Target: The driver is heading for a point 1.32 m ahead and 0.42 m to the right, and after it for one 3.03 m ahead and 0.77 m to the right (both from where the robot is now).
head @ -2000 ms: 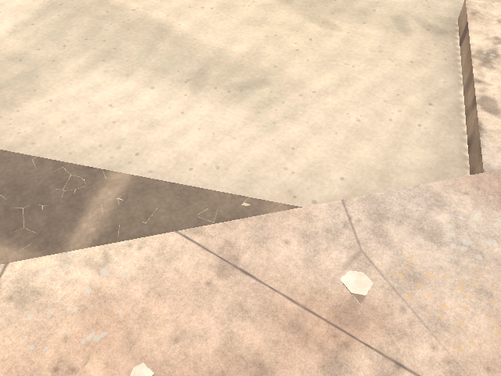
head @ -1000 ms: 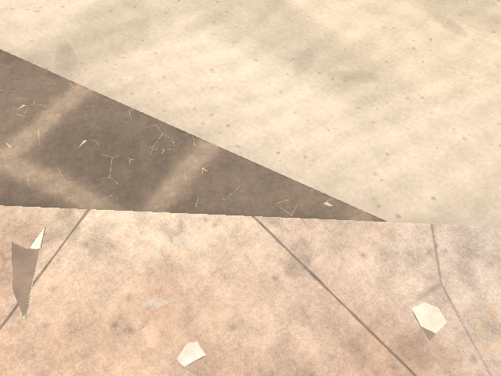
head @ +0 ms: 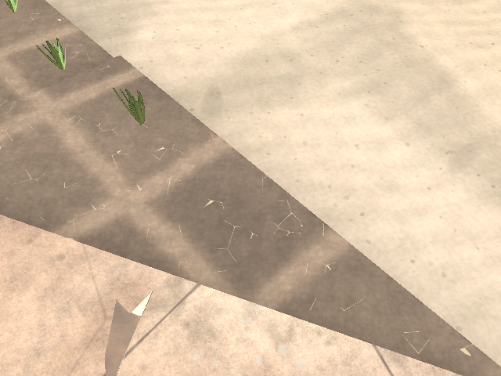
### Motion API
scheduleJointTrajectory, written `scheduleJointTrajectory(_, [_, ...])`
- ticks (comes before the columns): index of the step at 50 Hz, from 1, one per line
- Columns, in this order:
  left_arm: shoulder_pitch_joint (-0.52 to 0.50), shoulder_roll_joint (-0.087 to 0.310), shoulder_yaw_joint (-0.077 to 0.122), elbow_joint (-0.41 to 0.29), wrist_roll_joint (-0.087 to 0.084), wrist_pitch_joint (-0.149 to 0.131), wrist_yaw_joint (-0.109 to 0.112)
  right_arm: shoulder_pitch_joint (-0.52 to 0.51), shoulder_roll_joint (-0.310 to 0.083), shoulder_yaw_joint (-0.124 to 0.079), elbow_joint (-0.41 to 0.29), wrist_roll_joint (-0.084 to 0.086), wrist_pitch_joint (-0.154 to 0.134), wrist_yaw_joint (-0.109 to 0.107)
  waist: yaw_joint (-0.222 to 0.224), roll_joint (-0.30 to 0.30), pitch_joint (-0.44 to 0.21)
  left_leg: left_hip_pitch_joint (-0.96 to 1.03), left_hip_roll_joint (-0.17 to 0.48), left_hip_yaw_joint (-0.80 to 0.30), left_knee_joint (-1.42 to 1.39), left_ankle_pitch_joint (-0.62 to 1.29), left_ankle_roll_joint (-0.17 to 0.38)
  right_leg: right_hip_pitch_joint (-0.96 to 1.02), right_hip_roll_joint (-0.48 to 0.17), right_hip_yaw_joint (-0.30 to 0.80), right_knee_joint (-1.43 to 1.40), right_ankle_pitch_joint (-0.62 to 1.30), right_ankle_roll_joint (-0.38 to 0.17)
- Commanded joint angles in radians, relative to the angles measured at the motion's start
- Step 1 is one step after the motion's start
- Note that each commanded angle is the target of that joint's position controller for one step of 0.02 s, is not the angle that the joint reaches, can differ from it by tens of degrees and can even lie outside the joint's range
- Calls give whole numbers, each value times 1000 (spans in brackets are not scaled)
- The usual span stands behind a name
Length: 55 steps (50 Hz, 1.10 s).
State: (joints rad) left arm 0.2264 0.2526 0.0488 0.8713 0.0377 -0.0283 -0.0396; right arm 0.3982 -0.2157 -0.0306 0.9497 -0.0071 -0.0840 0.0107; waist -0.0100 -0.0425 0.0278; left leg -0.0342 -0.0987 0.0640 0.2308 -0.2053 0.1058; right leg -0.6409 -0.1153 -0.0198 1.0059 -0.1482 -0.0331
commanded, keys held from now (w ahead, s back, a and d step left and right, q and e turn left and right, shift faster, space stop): w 0.62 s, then no key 0.02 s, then e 0.36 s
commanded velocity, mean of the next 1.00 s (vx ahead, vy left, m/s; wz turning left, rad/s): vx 0.40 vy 0.00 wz -0.10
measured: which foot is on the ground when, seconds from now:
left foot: down 0.00-0.28, up 0.30-0.76, down 0.78-1.00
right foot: up 0.00-0.24, down 0.26-0.80, up 0.82-1.00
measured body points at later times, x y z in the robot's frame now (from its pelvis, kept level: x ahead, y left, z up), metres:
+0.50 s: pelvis +0.28 -0.04 +0.00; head +0.29 -0.05 +0.45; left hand +0.27 +0.22 -0.14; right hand +0.35 -0.29 -0.14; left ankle +0.32 +0.11 -0.67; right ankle +0.28 -0.09 -0.75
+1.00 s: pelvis +0.47 +0.01 -0.01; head +0.52 +0.02 +0.44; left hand +0.55 +0.26 -0.16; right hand +0.56 -0.26 -0.13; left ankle +0.57 +0.07 -0.75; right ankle +0.43 -0.11 -0.66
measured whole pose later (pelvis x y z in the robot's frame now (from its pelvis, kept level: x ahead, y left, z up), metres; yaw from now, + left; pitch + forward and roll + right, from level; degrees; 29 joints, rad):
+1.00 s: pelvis +0.47 +0.01 -0.01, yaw -9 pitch +0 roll +0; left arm 0.26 0.25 0.07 0.92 0.02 0.02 0.01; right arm 0.15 -0.21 -0.03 0.87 -0.02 -0.05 -0.03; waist 0.02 -0.03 0.10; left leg -0.33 0.02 0.17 0.44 -0.11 0.08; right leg -0.48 0.00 0.00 1.14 -0.44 -0.01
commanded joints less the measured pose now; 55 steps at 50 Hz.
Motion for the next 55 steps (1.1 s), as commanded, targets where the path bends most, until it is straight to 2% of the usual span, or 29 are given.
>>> scheduleJointTrajectory(1, [-78, 25, -1, -73, -3, -6, -4, 36, -95, -10, -20, 1, -17, -3, 6, 102, 77, -37, 250, -135, -105, 440, 83, -69, 7, -30, -110, 109, 15])
scheduleJointTrajectory(4, [-189, 9, -15, -105, -9, -11, -4, 87, -105, -6, 8, -1, -18, -11, -22, 99, 86, 3, 255, -114, -100, 521, 68, -27, 40, -60, -266, 176, 2])
scheduleJointTrajectory(8, [-266, 25, -18, -137, -12, -16, 2, 133, -122, -4, 48, -11, -10, -26, -27, 99, 97, 136, 300, -116, -61, 630, 73, 1, 77, -72, -385, 124, -45])
scheduleJointTrajectory(10, [-205, 40, -11, -120, -13, -24, 11, 104, -137, -6, 53, -16, -8, -33, 15, 109, 60, 170, 306, -97, 39, 859, 61, 118, 122, -87, -422, 39, -82])
scheduleJointTrajectory(11, [-117, 58, -2, -91, -14, -28, 20, 91, -149, -9, 55, -21, -5, -35, 53, 118, 10, 178, 302, -90, 147, 973, 51, 221, 154, -91, -435, -6, -100])
scheduleJointTrajectory(12, [35, 78, 10, -39, -12, -37, 29, 75, -159, -12, 55, -22, 0, -34, 116, 107, -68, 152, 280, -72, 325, 984, 39, 391, 180, -96, -496, 6, -123])
scheduleJointTrajectory(13, [204, 122, 28, 10, 6, -46, 42, 69, -151, -8, 43, -14, -1, -31, 182, 75, -167, -16, 245, -54, 566, 753, 27, 653, 85, 2, -517, 0, -162])
scheduleJointTrajectory(14, [307, 241, 59, 19, 31, -46, 50, 170, -51, 12, 14, 22, -3, -18, 146, -124, -316, -359, 91, 9, 983, 174, -19, 961, -231, 455, -540, -83, -288])
scheduleJointTrajectory(15, [261, 204, 54, 22, -10, -34, 34, 174, -102, -7, 31, 6, -2, -17, 124, -96, -341, -520, 3, -109, 1153, -299, -11, 956, -295, 740, -694, -96, -335])
scheduleJointTrajectory(16, [139, 165, 45, 10, -32, -30, 31, 79, -129, -19, 0, -7, -1, -18, 72, -37, -152, -596, 76, -141, 1157, -210, -3, 796, -255, 579, -725, -168, -299])
scheduleJointTrajectory(17, [62, 98, 29, -4, -32, -35, 26, 16, -122, -17, -17, -10, -6, -13, 53, 14, -53, -587, 115, -129, 1099, -138, -1, 651, -221, 462, -774, -142, -273])
scheduleJointTrajectory(18, [34, 61, 18, 1, -27, -42, 25, -4, -101, -17, -18, -11, 0, -9, 22, 29, 4, -548, 148, -123, 1035, -106, -2, 547, -172, 371, -810, -91, -235])
scheduleJointTrajectory(20, [45, 23, 4, 30, -24, -56, 29, 27, -57, -10, -6, -29, 29, 3, -23, -1, 24, -456, 175, -111, 956, -77, -23, 431, -109, 251, -849, -1, -192])
scheduleJointTrajectory(23, [120, 60, 11, 71, -28, -77, 28, -32, -48, -11, -26, -30, 49, 14, -32, 4, 38, -507, 193, -79, 884, -3, -49, 426, -83, 173, -885, 100, -196])
scheduleJointTrajectory(27, [201, 60, 5, 100, -33, -76, 29, -214, -59, -11, -82, -23, 51, 15, 6, -1, 74, -626, 213, -41, 696, 145, -80, 501, -49, 108, -898, 222, -173])
scheduleJointTrajectory(31, [271, 59, -1, 127, -32, -74, 36, -350, -37, 2, -118, -14, 45, 16, 49, -15, 75, -599, 182, -2, 493, 241, -83, 574, -39, 68, -877, 324, -148])
scheduleJointTrajectory(34, [309, 50, -13, 152, -26, -65, 45, -410, -30, 8, -133, -15, 36, 10, 69, -11, 87, -542, 132, 25, 380, 233, -74, 631, -39, 54, -778, 607, -136])
scheduleJointTrajectory(37, [276, 71, -11, 152, -18, -53, 56, -326, -60, 0, -111, -12, 14, -4, 28, -55, 40, -415, 89, -6, 315, 167, -47, 676, -46, 93, -641, 767, -122])
scheduleJointTrajectory(38, [245, 88, -6, 142, -21, -52, 59, -245, -88, -9, -84, -13, 5, -12, -3, -61, 9, -331, 68, -10, 263, 162, -36, 683, -28, 105, -562, 789, -106])
scheduleJointTrajectory(39, [213, 94, -4, 131, -35, -51, 58, -133, -117, -19, -53, -24, -12, -21, -59, -27, -46, -169, 93, -23, 175, 320, -17, 634, 7, 91, -413, 718, -82])
scheduleJointTrajectory(40, [206, 68, -11, 87, -55, -56, 60, -3, -196, -37, -38, -47, -25, -32, -90, 51, -185, 103, 280, -160, 257, 739, 21, 464, 50, 76, -182, 400, -59])
scheduleJointTrajectory(41, [387, -54, -33, 89, -97, -42, 66, -8, -257, -53, -59, -43, -10, -27, -24, 287, -396, 412, 601, -427, 331, 1185, 209, 193, 201, -6, 183, -478, -23])
scheduleJointTrajectory(42, [368, 72, 1, 118, -65, -21, 82, -21, -188, -47, -92, 3, 14, -18, -54, 130, -462, 339, 571, -421, 302, 1098, 226, 172, 186, 62, 275, -510, -24])
scheduleJointTrajectory(44, [229, 62, 18, 81, -35, -4, 72, -172, -97, -18, -115, -2, 26, -30, -3, 112, -197, 61, 470, -251, 167, 819, 161, 128, 117, 62, 242, -375, -4])
scheduleJointTrajectory(45, [198, 55, 24, 71, -23, 10, 63, -194, -79, -12, -114, -3, 27, -40, 13, 133, -117, -46, 436, -184, 121, 743, 134, 138, 92, 60, 208, -337, 7])
scheduleJointTrajectory(46, [211, 39, 26, 69, -12, 29, 55, -194, -76, -11, -112, -2, 29, -50, 30, 155, -90, -134, 408, -136, 92, 685, 117, 188, 85, 50, 193, -305, 20])
scheduleJointTrajectory(48, [238, 10, 27, 67, -12, 60, 50, -197, -85, -14, -119, -11, 24, -52, 54, 135, -99, -212, 400, -83, 66, 622, 132, 235, 100, 27, 196, -277, 31])
scheduleJointTrajectory(51, [176, 18, 31, 20, -10, 88, 46, -229, -107, -19, -132, -20, 26, -52, 67, 148, -90, -262, 397, -30, 35, 412, 132, 215, 84, 11, 92, -231, 31])
scheduleJointTrajectory(55, [63, 28, 22, -53, -8, 108, 23, -236, -140, -31, -138, -25, 48, -49, 38, 177, -87, -289, 400, 14, 12, 138, 120, 259, 73, -28, -75, -177, 24])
